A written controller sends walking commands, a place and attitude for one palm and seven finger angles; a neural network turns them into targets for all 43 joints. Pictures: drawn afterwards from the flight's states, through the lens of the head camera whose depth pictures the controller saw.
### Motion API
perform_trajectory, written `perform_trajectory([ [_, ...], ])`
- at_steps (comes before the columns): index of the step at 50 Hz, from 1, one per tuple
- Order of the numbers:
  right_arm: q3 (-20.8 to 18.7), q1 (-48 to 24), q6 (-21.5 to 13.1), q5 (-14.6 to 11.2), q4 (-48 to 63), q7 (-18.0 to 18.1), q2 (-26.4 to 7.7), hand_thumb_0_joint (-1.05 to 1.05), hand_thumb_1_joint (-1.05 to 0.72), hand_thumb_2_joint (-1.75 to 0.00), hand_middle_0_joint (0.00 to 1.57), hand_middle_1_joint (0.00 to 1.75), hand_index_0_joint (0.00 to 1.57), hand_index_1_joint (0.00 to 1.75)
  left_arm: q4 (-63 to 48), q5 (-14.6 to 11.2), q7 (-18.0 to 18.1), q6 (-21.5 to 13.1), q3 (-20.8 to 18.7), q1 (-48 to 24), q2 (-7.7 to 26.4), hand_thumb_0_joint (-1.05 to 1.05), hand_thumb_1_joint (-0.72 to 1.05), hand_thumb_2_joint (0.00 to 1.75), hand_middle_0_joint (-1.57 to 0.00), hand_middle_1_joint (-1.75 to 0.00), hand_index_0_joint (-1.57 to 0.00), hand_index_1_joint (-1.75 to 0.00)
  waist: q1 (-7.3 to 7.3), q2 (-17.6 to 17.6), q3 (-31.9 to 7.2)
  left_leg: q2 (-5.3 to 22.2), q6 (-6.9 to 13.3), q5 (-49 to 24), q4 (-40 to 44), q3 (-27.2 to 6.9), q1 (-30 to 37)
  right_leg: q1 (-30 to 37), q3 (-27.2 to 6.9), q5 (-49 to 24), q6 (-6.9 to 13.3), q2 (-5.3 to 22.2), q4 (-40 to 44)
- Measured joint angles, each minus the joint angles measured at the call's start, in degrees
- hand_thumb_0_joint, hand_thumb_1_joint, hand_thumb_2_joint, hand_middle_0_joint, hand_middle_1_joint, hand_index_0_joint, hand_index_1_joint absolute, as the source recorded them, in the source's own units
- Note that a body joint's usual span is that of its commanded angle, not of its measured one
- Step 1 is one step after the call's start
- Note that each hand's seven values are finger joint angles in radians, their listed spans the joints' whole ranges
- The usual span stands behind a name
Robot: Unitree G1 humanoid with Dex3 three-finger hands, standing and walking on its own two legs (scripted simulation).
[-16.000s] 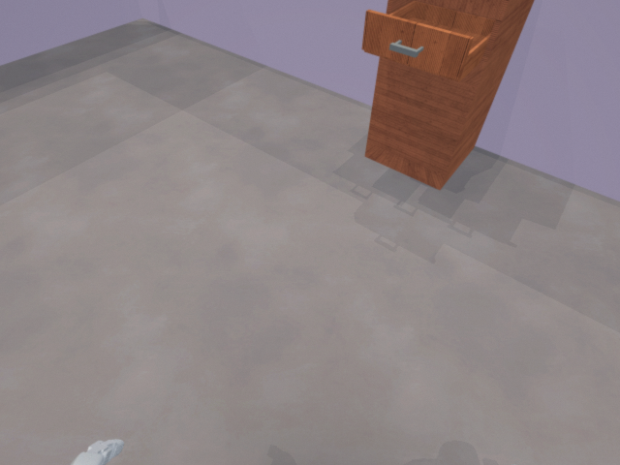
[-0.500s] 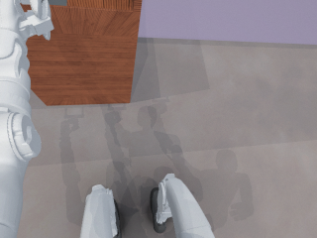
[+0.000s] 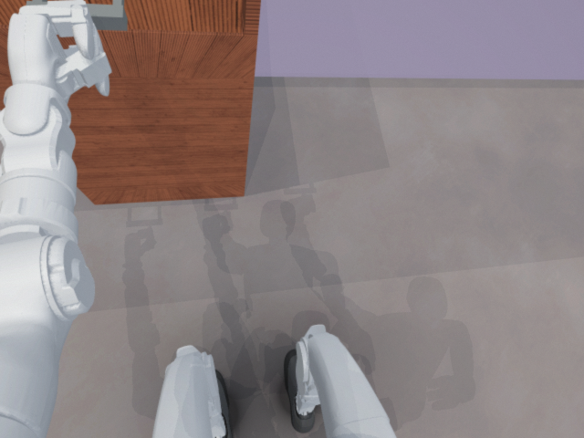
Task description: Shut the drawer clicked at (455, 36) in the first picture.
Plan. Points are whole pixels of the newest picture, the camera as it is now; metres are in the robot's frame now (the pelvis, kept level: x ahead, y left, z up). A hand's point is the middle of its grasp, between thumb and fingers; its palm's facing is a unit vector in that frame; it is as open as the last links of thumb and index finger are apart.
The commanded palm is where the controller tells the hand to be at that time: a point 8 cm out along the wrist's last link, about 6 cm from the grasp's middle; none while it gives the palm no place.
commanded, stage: pull the fist back off the drawer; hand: left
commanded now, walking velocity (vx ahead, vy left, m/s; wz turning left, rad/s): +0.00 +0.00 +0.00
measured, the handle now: (80, 2) +0.65 +0.18 +0.07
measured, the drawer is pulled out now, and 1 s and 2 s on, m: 0.00 0.00 0.00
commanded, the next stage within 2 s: draw the hand back to the body in 0.18 s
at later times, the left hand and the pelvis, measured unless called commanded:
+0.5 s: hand (83, 90) +0.50 +0.16 +0.09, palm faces -0.02 -1.00 -0.06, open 3.3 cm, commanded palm +0.46 +0.21 +0.11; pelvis +0.05 -0.01 +0.05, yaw +1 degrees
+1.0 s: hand out of the picture +0.35 +0.20 +0.19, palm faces +0.22 -0.94 -0.25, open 3.2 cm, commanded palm +0.31 +0.25 +0.22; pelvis +0.07 -0.01 +0.12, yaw +3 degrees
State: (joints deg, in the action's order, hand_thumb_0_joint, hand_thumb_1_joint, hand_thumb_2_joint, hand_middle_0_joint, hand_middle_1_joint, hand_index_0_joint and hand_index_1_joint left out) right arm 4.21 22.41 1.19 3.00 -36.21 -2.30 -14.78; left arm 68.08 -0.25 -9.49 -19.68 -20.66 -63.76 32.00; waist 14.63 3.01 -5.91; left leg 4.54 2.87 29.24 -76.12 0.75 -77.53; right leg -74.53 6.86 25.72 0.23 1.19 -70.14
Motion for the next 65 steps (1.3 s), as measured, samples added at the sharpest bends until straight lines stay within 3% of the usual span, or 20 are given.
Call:
perform_trajectory([
  [9, -1.3, -0.9, 2.0, -0.8, 1.1, -0.6, 0.3, 0.0, -0.9, -0.9, 0.21, 0.3, 0.2, 0.3, -4.7, -1.6, 0.9, -3.2, -0.3, 9.4, -6.0, 0.01, 0.88, 0.9, -1.4, -1.6, -1.4, -1.6, -2.59, 0.2, -0.7, 0.0, -0.3, 1.3, 3.5, 1.4, 6.7, 5.6, -1.4, 1.4, -0.2, -0.3, 2.5],
  [17, -2.6, -3.3, 3.2, -1.1, 1.9, -0.2, 0.2, 0.0, -0.9, -0.9, 0.2, 0.3, 0.2, 0.3, -6.8, -2.4, -0.1, -5.6, -0.3, 12.8, -7.4, 0.01, 0.89, 0.9, -1.4, -1.6, -1.4, -1.6, -3.96, -0.5, -1.1, -0.1, -0.9, 2.3, 4.7, 1.4, 9.6, 8.1, -1.4, 2.8, 0.2, -0.2, 2.9],
  [23, -3.7, -3.7, 4.8, -3.4, 3.6, 0.2, 0.3, 0.0, -0.91, -0.9, 0.2, 0.3, 0.2, 0.3, -22.0, -6.5, -2.1, -2.3, 2.3, 26.3, -10.9, 0.01, 0.9, 0.9, -1.4, -1.6, -1.4, -1.6, -6.7, -0.3, -0.7, -0.2, -1.2, 1.3, 10.5, 2.3, 17.1, 15.0, -2.2, 1.9, 0.1, -0.6, 8.3],
  [29, -3.4, -3.8, 3.7, -4.8, 4.5, 1.3, 0.5, 0.0, -0.91, -0.9, 0.2, 0.3, 0.2, 0.3, -33.4, -9.6, -1.2, 0.3, 6.0, 39.6, -14.5, 0.01, 0.9, 0.9, -1.4, -1.6, -1.4, -1.6, -9.33, -0.6, -0.8, -0.9, -1.6, -1.1, 18.7, 2.2, 27.8, 25.8, -2.0, -0.1, 0.2, -0.5, 16.1],
  [34, -3.6, -5.6, 2.3, -5.4, 4.6, 2.0, 0.1, 0.01, -0.9, -0.9, 0.2, 0.3, 0.2, 0.3, -38.1, -11.0, -1.9, 0.4, 8.1, 45.8, -15.1, 0.01, 0.9, 0.9, -1.4, -1.6, -1.4, -1.6, -10.64, -0.8, -1.0, -1.4, -1.9, -2.1, 22.3, 1.5, 34.3, 32.7, -1.3, -0.7, 0.3, -0.4, 19.8],
  [40, -3.6, -8.1, 0.9, -6.1, 5.9, 2.8, -0.7, 0.01, -0.91, -0.9, 0.2, 0.3, 0.2, 0.3, -44.5, -12.9, -4.3, 2.9, 10.0, 52.8, -15.8, 0.01, 0.9, 0.9, -1.4, -1.6, -1.4, -1.6, -11.82, -0.3, -0.4, -1.9, -1.9, -3.2, 25.7, 1.6, 40.9, 39.3, -1.3, -1.6, 0.2, -0.1, 22.9],
  [45, -3.2, -10.4, 1.8, -6.1, 6.4, 5.5, 0.6, 0.01, -0.91, -0.9, 0.2, 0.3, 0.2, 0.3, -54.1, -6.7, 6.2, 9.7, 13.2, 60.4, -15.5, 0.01, 0.89, 0.9, -1.4, -1.6, -1.4, -1.6, -13.4, -0.7, 1.6, -2.5, -1.9, -5.8, 32.4, 2.9, 49.6, 46.8, -2.5, -3.7, 0.0, 0.2, 28.0],
  [50, -2.1, -11.8, 1.2, -5.7, 5.7, 7.1, 1.3, 0.01, -0.9, -0.9, 0.2, 0.3, 0.2, 0.3, -60.9, -4.2, 12.7, 14.7, 14.3, 66.3, -15.6, 0.01, 0.89, 0.9, -1.4, -1.6, -1.4, -1.6, -14.86, -0.4, 3.6, -3.1, -1.9, -9.0, 39.8, 3.1, 58.0, 55.0, -2.5, -6.5, 0.1, 0.3, 34.8],
  [56, -1.2, -12.6, -0.7, -4.8, 4.0, 7.3, 1.6, 0.01, -0.9, -0.9, 0.2, 0.3, 0.2, 0.3, -68.9, -3.4, 15.3, 17.2, 13.3, 72.0, -15.4, 0.01, 0.89, 0.9, -1.4, -1.6, -1.4, -1.6, -16.4, 0.1, 5.5, -3.5, -2.0, -11.9, 46.6, 3.0, 65.8, 62.8, -2.3, -9.2, 0.1, 0.2, 41.4],
  [65, -1.6, -12.3, -2.9, -3.6, 2.6, 6.4, 1.7, 0.01, -0.9, -0.9, 0.2, 0.3, 0.2, 0.3, -81.8, -3.4, 15.1, 17.2, 10.4, 83.0, -15.0, 0.01, 0.89, 0.9, -1.4, -1.6, -1.4, -1.6, -17.3, 1.1, 6.8, -3.4, -2.2, -14.0, 51.6, 3.1, 71.8, 69.0, -2.2, -11.4, 0.1, -0.2, 46.8],
])
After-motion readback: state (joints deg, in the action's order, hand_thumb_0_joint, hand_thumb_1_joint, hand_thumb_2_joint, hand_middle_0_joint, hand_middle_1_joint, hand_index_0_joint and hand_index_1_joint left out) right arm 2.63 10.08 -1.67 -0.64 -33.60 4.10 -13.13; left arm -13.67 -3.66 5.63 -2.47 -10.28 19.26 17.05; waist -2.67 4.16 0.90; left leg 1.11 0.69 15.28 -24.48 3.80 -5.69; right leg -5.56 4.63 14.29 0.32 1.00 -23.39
